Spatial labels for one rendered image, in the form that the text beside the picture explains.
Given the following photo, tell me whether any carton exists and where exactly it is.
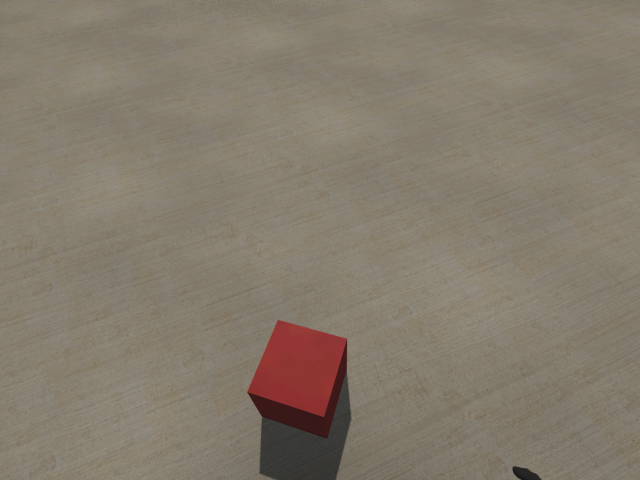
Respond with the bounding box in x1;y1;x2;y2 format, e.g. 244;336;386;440
247;320;347;439

